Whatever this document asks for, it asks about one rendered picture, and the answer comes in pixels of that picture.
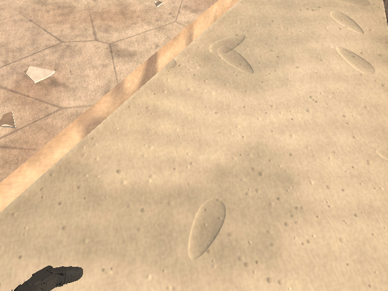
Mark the robot left hand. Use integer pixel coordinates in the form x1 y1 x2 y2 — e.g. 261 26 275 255
14 266 83 291

